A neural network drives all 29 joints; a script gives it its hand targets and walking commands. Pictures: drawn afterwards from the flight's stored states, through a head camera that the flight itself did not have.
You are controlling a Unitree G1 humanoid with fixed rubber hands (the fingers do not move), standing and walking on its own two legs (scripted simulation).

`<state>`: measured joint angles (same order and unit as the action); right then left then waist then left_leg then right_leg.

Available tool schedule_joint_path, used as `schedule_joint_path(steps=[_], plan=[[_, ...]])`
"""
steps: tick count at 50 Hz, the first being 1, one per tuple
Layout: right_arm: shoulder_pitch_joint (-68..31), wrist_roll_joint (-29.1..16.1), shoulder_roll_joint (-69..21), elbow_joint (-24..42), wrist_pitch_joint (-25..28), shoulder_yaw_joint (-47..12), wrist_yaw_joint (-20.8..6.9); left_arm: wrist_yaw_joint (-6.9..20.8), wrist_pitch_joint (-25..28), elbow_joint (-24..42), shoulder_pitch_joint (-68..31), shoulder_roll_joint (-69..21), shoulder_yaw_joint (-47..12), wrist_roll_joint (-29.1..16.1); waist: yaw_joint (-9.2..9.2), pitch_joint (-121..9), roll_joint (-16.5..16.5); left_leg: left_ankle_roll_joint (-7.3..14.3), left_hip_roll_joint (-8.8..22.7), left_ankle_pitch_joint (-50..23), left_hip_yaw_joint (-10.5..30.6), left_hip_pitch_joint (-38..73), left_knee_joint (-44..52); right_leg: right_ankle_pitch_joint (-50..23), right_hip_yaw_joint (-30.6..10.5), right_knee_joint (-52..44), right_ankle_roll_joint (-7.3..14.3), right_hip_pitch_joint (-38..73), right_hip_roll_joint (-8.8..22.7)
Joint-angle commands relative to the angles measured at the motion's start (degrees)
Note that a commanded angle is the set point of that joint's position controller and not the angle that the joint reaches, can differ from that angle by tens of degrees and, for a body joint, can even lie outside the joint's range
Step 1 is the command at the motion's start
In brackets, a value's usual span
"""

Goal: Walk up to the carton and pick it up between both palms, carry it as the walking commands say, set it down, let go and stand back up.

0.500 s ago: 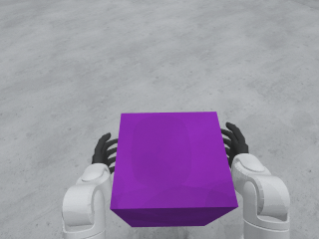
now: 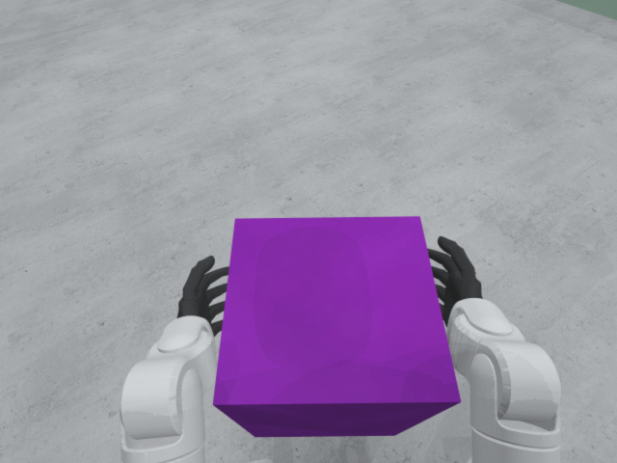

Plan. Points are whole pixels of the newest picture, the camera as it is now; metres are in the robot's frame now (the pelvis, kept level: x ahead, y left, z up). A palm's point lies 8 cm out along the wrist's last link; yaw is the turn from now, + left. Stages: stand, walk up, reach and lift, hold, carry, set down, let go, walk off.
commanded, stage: carry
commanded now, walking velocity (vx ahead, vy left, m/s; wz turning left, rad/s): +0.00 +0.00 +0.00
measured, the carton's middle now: (326, 342) +0.26 -0.01 +0.01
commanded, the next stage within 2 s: none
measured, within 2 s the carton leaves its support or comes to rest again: neither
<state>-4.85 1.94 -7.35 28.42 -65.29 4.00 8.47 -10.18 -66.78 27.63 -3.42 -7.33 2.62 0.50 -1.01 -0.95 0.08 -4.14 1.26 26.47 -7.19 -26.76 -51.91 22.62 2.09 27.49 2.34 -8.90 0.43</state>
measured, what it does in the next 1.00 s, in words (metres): walks ahead: left foot, then right foot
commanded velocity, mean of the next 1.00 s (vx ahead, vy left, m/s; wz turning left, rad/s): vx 0.00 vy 0.00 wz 0.00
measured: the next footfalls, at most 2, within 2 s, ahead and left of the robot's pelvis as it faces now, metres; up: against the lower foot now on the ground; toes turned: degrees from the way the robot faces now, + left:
left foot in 0.10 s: +0.17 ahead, +0.12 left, +0.00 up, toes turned +6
right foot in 0.30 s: +0.08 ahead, -0.09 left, +0.00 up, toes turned -3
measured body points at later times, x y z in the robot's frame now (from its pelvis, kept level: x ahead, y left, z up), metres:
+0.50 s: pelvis +0.19 +0.04 -0.02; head +0.23 +0.05 +0.43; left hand +0.46 +0.18 +0.04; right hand +0.46 -0.12 +0.05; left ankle +0.14 +0.11 -0.74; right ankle +0.05 -0.09 -0.72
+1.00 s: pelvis +0.38 +0.07 -0.04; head +0.40 +0.08 +0.41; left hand +0.65 +0.21 +0.03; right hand +0.64 -0.09 +0.04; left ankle +0.25 +0.11 -0.74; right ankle +0.29 -0.09 -0.72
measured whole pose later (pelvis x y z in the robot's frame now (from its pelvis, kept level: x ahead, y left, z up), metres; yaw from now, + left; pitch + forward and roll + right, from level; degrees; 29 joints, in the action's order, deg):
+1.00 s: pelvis +0.38 +0.07 -0.04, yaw -2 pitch +5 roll -4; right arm -1.8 1.9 -7.3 28.4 -65.5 4.0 7.8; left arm -10.5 -69.3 27.8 -2.9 -7.3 1.7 1.0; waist 0.0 -3.3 2.8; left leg 4.9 1.9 37.4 -7.7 -15.0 -47.0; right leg 29.1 2.1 50.1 -0.8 -21.2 0.7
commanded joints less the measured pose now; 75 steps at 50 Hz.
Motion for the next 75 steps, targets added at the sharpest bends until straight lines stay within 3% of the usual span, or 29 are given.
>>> schedule_joint_path(steps=[1, 4, 6, 9, 13, 16, 19, 21, 22, 24, 28, 30, 32, 33, 34, 38, 39, 41, 44, 49, 51, 52, 53, 56, 59, 61, 62, 70, 75], plan=[[-21.9, -17.6, -50.8, 7.4, -1.3, -38.4, -5.7, 8.3, 0.9, 13.3, -22.7, -44.7, -33.4, -15.3, 2.76, -12.6, -9.4, 3.4, -3.0, -12.6, -4.6, -3.5, 15.5, -81.1, -2.3, -0.5, -2.2, 17.4, 11.5], [-20.7, -16.7, -48.4, 3.9, -2.6, -36.4, -5.7, 7.8, -0.7, 10.6, -22.8, -42.8, -32.9, -14.4, 0.63, -16.7, -4.7, 5.9, 1.3, -40.5, -1.1, 19.5, 24.8, -67.1, 1.2, 12.1, -3.8, 3.6, 9.0], [-18.8, -16.9, -47.9, 2.9, -2.6, -34.7, -5.7, 7.6, -1.1, 11.6, -25.1, -42.3, -33.3, -15.0, -1.23, -25.0, 14.8, 19.9, 20.6, -104.1, 21.2, 38.4, 19.5, -1.1, 1.1, 36.3, -9.3, -14.5, -1.8], [-19.5, -18.1, -50.8, 4.1, -2.1, -35.6, -6.7, 7.8, 0.0, 11.4, -25.1, -47.8, -34.8, -16.6, 0.17, -23.9, 10.0, 18.2, 17.9, -92.6, 18.7, 39.3, 19.0, 14.7, -2.1, 25.3, -3.9, -20.4, -0.6], [-18.2, -18.5, -52.2, 7.0, -0.7, -36.7, -6.9, 7.8, 1.7, 14.5, -24.9, -50.0, -35.6, -17.2, 1.63, -28.3, 12.2, 11.9, 13.2, -82.3, 8.8, 34.0, 13.0, -8.3, 1.3, -6.1, -4.7, -4.6, 0.6], [-19.5, -19.5, -52.1, 9.1, -0.3, -38.9, -7.2, 8.0, 2.5, 14.6, -23.9, -51.3, -35.4, -16.9, 1.97, -28.4, -14.8, 4.6, 1.7, -10.2, 0.0, -2.3, 1.6, -96.8, -12.8, 5.3, 0.2, 27.1, 14.4], [-21.1, -19.8, -52.8, 10.3, 0.6, -39.8, -7.4, 8.0, 2.4, 15.6, -23.9, -51.3, -36.9, -16.6, 2.33, -23.2, -10.7, 5.2, -1.7, 2.6, -2.4, -11.9, 9.4, -98.7, -10.0, 9.2, 2.8, 32.5, 14.1], [-20.0, -19.3, -52.7, 9.6, 0.5, -38.9, -7.7, 7.8, 2.3, 16.0, -23.0, -50.2, -37.9, -16.6, 0.85, -27.5, -6.6, 7.5, -0.2, -21.7, -1.4, 6.9, 20.1, -90.8, -2.6, 15.8, -0.1, 20.8, 9.9], [-18.1, -18.8, -51.8, 8.6, 0.5, -38.1, -7.8, 7.7, 2.2, 16.5, -23.0, -49.3, -37.8, -16.3, -0.31, -31.0, 0.7, 10.1, 5.7, -58.4, 5.6, 24.2, 18.6, -69.4, -0.4, 22.2, -2.9, 6.4, 6.4], [-17.1, -19.0, -51.9, 8.2, 0.8, -37.4, -7.8, 7.8, 2.2, 16.6, -23.7, -49.4, -37.6, -15.8, -1.13, -30.0, 20.0, 19.1, 18.2, -118.6, 19.3, 50.9, 13.1, 8.7, 3.4, 30.9, -4.9, -24.2, -4.9], [-18.6, -19.0, -51.2, 8.0, 0.2, -37.6, -7.5, 7.7, 1.9, 14.7, -23.8, -48.9, -36.2, -16.4, 0.20, -20.7, 12.1, 12.4, 13.8, -95.9, 12.7, 39.4, 15.1, 5.3, 3.2, 8.5, -2.8, -20.6, -2.0], [-18.0, -18.6, -49.4, 7.5, -0.2, -37.8, -7.4, 7.7, 1.6, 13.2, -23.6, -49.0, -35.2, -15.7, 1.52, -24.5, 8.4, 8.1, 10.7, -83.3, 6.5, 27.6, 7.4, -20.9, 2.2, -2.8, -2.3, -1.5, -0.5], [-20.3, -19.6, -48.5, 9.1, -0.3, -39.0, -7.3, 7.6, 1.8, 11.6, -20.7, -48.9, -34.0, -15.3, 3.63, -28.1, -15.1, 3.3, 1.4, -27.6, -0.5, -4.4, -14.5, -97.3, -11.5, 9.0, 4.4, 28.5, 11.9], [-20.3, -19.9, -49.1, 9.2, -0.3, -39.5, -7.5, 7.6, 1.5, 11.5, -20.2, -49.8, -34.6, -15.4, 3.96, -23.8, -21.6, 2.7, -4.2, 13.5, 0.4, -18.7, -16.1, -112.9, -16.1, 9.9, 9.9, 33.6, 16.4], [-19.9, -19.6, -49.2, 7.5, -0.3, -39.0, -7.6, 7.7, 1.5, 11.0, -21.1, -50.0, -35.3, -15.9, 3.78, -20.1, -15.3, 5.0, -3.2, 15.8, 3.1, -22.4, -13.3, -105.6, -16.8, 8.4, 10.0, 32.2, 16.9], [-18.4, -17.9, -49.0, 5.9, -0.3, -36.3, -7.9, 7.6, 1.3, 13.6, -24.4, -48.7, -38.1, -15.9, 0.94, -19.5, -6.2, 6.7, -0.4, -4.7, 0.0, -1.4, 20.1, -83.0, -3.5, 14.6, 2.6, 17.9, 10.6], [-17.2, -17.5, -48.1, 5.2, -0.3, -35.6, -7.9, 7.4, 1.2, 13.8, -24.4, -47.4, -38.3, -15.7, -0.79, -23.2, 1.0, 8.2, 3.9, -40.1, 6.8, 17.6, 24.9, -65.5, -0.1, 24.1, -1.3, 3.7, 7.5], [-17.8, -17.8, -47.5, 3.6, -0.3, -34.7, -7.6, 7.4, 0.8, 12.7, -24.9, -46.3, -38.0, -14.9, 0.21, -23.8, 19.1, 19.6, 20.4, -109.0, 26.6, 37.3, 20.3, 10.9, 0.7, 39.7, -5.0, -18.7, -4.4], [-20.4, -19.0, -49.1, 5.9, 0.1, -35.6, -8.0, 7.4, 1.1, 12.4, -25.9, -48.5, -36.9, -15.5, 0.20, -14.7, 11.4, 14.2, 15.5, -98.7, 19.9, 37.5, 20.2, 11.0, 1.6, 30.9, -2.5, -28.0, -1.4], [-18.3, -18.5, -49.3, 7.4, 0.5, -36.5, -7.6, 7.2, 1.8, 13.1, -25.5, -49.0, -35.6, -15.6, 1.01, -22.2, 14.2, 7.3, 11.6, -111.1, 9.8, 37.0, 6.6, -4.9, 8.1, 9.6, -3.1, -15.0, -5.4], [-20.0, -19.0, -47.9, 8.5, 0.4, -37.4, -7.5, 7.3, 2.1, 12.0, -24.0, -48.9, -34.5, -15.2, 3.71, -26.1, -0.6, 2.2, 6.1, -80.3, 4.0, 10.7, -14.9, -53.8, -2.1, 9.8, 2.7, 13.6, 1.2], [-22.7, -19.7, -46.2, 9.9, 0.4, -38.2, -7.5, 7.3, 2.2, 10.9, -20.8, -48.3, -33.0, -14.6, 6.31, -25.6, -19.2, -1.0, -2.1, -30.7, 0.3, -9.5, -36.2, -97.6, -14.0, 12.3, 11.6, 27.5, 11.8], [-21.9, -19.9, -46.6, 8.5, 0.4, -38.3, -7.9, 7.2, 1.8, 9.3, -19.9, -49.0, -34.0, -14.2, 5.64, -20.3, -26.8, 0.6, -8.0, 20.3, 5.5, -26.6, -41.0, -113.4, -24.0, 10.5, 17.7, 31.7, 17.8], [-19.4, -18.3, -49.4, 4.9, 1.2, -35.9, -7.9, 7.5, 2.5, 11.7, -24.2, -50.2, -36.6, -15.4, 4.86, -8.1, -5.8, 7.2, -1.4, 30.5, 11.2, -41.5, -20.8, -81.0, -23.2, 9.1, 9.8, 30.0, 16.9], [-15.7, -16.7, -48.0, 5.5, 1.5, -34.3, -7.9, 7.7, 2.8, 13.7, -24.1, -49.1, -39.6, -16.9, -0.94, -20.9, -3.4, 5.7, -1.5, -14.1, 2.0, 6.3, 26.7, -73.9, -1.3, 26.8, 0.6, 8.4, 10.0], [-18.7, -17.5, -46.7, 3.7, 2.1, -33.3, -7.7, 7.5, 3.2, 12.9, -26.9, -47.5, -40.2, -16.0, 0.66, -24.3, 24.1, 12.5, 19.0, -101.7, 35.2, 34.9, 28.4, 11.9, 2.9, 50.9, -7.9, -21.0, -6.5], [-19.1, -16.1, -45.2, 0.6, 3.0, -31.0, -8.0, 7.7, 3.6, 9.1, -27.8, -45.4, -38.5, -13.8, 1.23, -24.1, 19.9, 13.6, 18.5, -114.2, 32.5, 35.0, 23.2, 11.5, -3.7, 52.0, -5.6, -19.9, -3.9], [-17.0, -18.8, -48.5, 5.5, 5.9, -33.3, -8.1, 6.8, 6.3, 8.1, -24.1, -49.4, -34.3, -14.1, -0.94, -15.7, 12.2, 1.8, 8.7, -109.0, 18.1, 52.1, 20.3, 11.6, 8.2, 46.8, -2.2, -46.3, -4.4], [-19.2, -18.8, -44.0, 7.1, 5.4, -34.3, -7.6, 6.0, 5.8, 9.7, -26.5, -44.7, -32.8, -13.2, 1.93, -17.1, 4.7, -8.0, 2.3, -119.4, 5.8, 26.2, 4.6, -13.0, 21.8, 11.0, -3.3, -7.9, -13.5]])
